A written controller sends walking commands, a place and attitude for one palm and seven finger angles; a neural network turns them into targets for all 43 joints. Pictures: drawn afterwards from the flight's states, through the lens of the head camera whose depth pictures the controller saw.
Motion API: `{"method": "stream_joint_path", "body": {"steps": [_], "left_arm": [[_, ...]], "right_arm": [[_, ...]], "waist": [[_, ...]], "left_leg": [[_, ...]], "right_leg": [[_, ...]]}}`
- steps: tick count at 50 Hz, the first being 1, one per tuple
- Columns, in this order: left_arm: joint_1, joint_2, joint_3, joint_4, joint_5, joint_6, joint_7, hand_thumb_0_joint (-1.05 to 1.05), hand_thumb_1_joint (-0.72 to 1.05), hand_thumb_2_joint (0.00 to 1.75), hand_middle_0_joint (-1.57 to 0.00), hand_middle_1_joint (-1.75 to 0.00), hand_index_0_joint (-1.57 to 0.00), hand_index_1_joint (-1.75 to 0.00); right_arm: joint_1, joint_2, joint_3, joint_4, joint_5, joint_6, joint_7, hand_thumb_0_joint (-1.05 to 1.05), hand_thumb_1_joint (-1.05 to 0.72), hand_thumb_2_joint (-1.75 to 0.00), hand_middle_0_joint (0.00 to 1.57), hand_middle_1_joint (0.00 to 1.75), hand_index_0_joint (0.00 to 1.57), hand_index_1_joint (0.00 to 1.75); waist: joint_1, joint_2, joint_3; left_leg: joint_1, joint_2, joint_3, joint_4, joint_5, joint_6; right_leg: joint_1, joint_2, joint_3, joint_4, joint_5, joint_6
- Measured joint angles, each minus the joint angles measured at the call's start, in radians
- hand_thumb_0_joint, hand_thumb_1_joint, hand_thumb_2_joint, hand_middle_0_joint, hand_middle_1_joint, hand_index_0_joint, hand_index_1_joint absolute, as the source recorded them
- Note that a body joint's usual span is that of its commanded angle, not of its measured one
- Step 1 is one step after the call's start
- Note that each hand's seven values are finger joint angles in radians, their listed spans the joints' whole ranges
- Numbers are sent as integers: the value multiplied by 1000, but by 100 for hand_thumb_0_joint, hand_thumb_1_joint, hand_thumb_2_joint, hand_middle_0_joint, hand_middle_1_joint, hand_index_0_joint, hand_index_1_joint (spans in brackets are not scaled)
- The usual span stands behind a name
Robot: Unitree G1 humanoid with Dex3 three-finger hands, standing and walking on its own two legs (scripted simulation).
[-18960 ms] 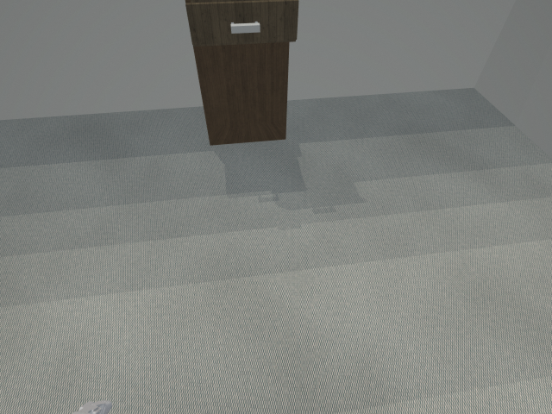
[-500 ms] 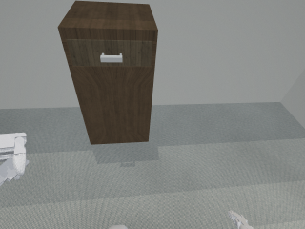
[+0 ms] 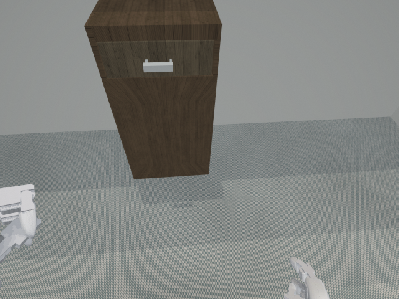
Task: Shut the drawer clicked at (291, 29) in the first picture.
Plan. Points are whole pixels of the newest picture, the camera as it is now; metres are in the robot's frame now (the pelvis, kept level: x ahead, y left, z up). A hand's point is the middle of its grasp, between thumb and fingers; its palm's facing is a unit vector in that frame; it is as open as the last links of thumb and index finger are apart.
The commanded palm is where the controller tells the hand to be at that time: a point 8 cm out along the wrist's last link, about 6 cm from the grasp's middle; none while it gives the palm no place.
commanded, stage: stop stepping back and stand still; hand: left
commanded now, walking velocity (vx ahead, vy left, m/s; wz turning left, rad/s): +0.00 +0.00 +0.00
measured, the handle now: (158, 64) +0.88 +0.20 +0.01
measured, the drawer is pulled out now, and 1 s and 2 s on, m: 0.00 0.00 0.00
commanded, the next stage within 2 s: let the arm hang, fingers relaxed in 0.16 s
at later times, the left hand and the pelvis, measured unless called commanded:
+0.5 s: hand out of the picture +0.09 +0.22 -0.14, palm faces -0.03 -0.95 -0.30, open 3.1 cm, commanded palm none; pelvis -0.03 +0.01 -0.01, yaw +1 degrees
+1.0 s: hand out of the picture -0.04 +0.21 -0.16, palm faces +0.03 -0.97 -0.26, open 6.8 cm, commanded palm none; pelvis -0.03 +0.01 +0.01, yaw +1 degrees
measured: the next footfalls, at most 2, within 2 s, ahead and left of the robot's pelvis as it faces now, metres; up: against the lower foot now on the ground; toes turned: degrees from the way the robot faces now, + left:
none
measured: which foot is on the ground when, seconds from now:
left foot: down 0.00-1.00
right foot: down 0.00-1.00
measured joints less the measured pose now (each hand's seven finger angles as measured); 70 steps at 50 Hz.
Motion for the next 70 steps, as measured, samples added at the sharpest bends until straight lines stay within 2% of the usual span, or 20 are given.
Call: {"method": "stream_joint_path", "body": {"steps": [5, 13, 14, 15, 18, 20, 23, 25, 28, 30, 32, 40, 50, 61, 70], "left_arm": [[-5, 12, 0, -3, -2, -3, -4, 2, 89, 90, -141, -160, -141, -159], [15, 9, -5, 1, -10, -5, -6, 2, 89, 90, -141, -160, -141, -159], [-14, 19, -27, 56, 8, -17, -23, 1, 89, 90, -141, -160, -141, -159], [-71, 31, -69, 155, 24, -4, -53, 1, 89, 90, -141, -160, -140, -159], [-248, 11, -198, 563, 52, 118, -119, 0, 90, 90, -138, -158, -138, -157], [-329, -23, -256, 832, 62, 191, -138, 0, 90, 90, -134, -154, -134, -154], [-382, -69, -320, 1136, 64, 249, -149, 1, 91, 90, -127, -147, -126, -146], [-390, -101, -353, 1278, 60, 265, -152, 1, 91, 90, -120, -140, -120, -140], [-380, -147, -384, 1433, 62, 267, -143, 1, 91, 90, -110, -130, -110, -129], [-370, -148, -353, 1501, 40, 257, -123, 1, 91, 90, -102, -124, -102, -123], [-360, -132, -345, 1552, 40, 247, -130, 1, 90, 90, -95, -116, -95, -115], [-325, -113, -344, 1694, 37, 233, -139, 1, 91, 90, -64, -81, -64, -80], [-370, -151, -345, 1720, 36, 221, -130, 1, 91, 90, -31, -42, -30, -42], [-425, -198, -347, 1694, 38, 208, -131, 0, 91, 90, -21, -31, -21, -31], [-422, -186, -340, 1704, 38, 206, -132, 0, 92, 90, -20, -30, -20, -30]], "right_arm": [[-25, -1, -2, -26, 4, -3, 2, 1, -91, -90, 20, 30, 20, 30], [-36, -20, -15, -46, 5, 17, -3, 1, -91, -90, 20, 30, 20, 30], [-36, -34, -24, -26, 6, -2, 16, 1, -91, -90, 20, 30, 20, 30], [-42, -58, -33, 2, 7, -4, 39, 1, -91, -90, 20, 30, 20, 30], [-75, -124, -44, 87, -3, 51, 74, 0, -90, -90, 20, 30, 20, 30], [-90, -138, -43, 129, -12, 81, 79, 0, -91, -90, 20, 30, 20, 30], [-82, -127, -37, 174, -20, 106, 79, 0, -91, -90, 20, 30, 20, 30], [-64, -112, -32, 208, -23, 117, 77, 0, -91, -90, 20, 30, 20, 30], [-28, -90, -23, 276, -23, 131, 71, 0, -91, -90, 20, 30, 20, 30], [4, -69, -20, 323, -22, 138, 66, 0, -91, -90, 20, 30, 20, 30], [34, -51, -21, 367, -23, 145, 62, 0, -91, -90, 20, 30, 20, 30], [99, -9, -30, 473, -16, 145, 53, 0, -91, -90, 20, 30, 20, 30], [78, 18, -34, 500, -16, 129, 47, 0, -91, -90, 20, 30, 20, 30], [40, 31, -38, 493, -18, 118, 44, 0, -91, -90, 20, 30, 20, 30], [35, 16, -42, 499, -16, 115, 40, 0, -91, -90, 20, 30, 20, 30]], "waist": [[-3, 7, 13], [-9, 14, -2], [-4, 22, -12], [7, 35, -22], [21, 75, -48], [12, 81, -45], [-10, 50, -17], [-19, 23, 5], [-17, -5, 30], [-7, -16, 40], [3, -18, 45], [9, 17, 51], [2, 34, 31], [-5, 18, 10], [-5, 18, 25]], "left_leg": [[6, 4, 1, -16, 10, 1], [2, 10, 2, -26, 20, 3], [-17, 8, -3, -13, 20, 5], [-40, 3, -7, 9, 16, 8], [-89, -14, -10, 67, -3, 19], [-97, -21, -8, 82, -6, 22], [-81, -26, -4, 75, 3, 21], [-65, -25, -4, 57, 14, 18], [-43, -16, -8, 18, 38, 14], [-36, -10, -16, -7, 55, 11], [-31, -6, -23, -27, 68, 8], [-4, -9, -24, -68, 88, 11], [24, -17, -7, -91, 95, 16], [38, -13, -2, -103, 95, 11], [51, -7, -4, -116, 95, 5]], "right_leg": [[13, 6, 1, -33, 20, 1], [20, 14, 1, -67, 44, 2], [4, 10, -4, -56, 44, 3], [-17, 4, -8, -32, 37, 4], [-72, -18, -9, 44, 6, 11], [-85, -26, -6, 71, -3, 15], [-78, -32, -2, 82, -5, 10], [-64, -29, -2, 67, 5, 9], [-36, -17, -8, 14, 36, 5], [-20, -9, -16, -25, 58, 1], [-7, -3, -24, -57, 75, -3], [24, -2, -26, -107, 100, -1], [34, -11, -9, -102, 98, 5], [42, -6, -4, -106, 95, 2], [57, 1, -6, -123, 97, -2]]}}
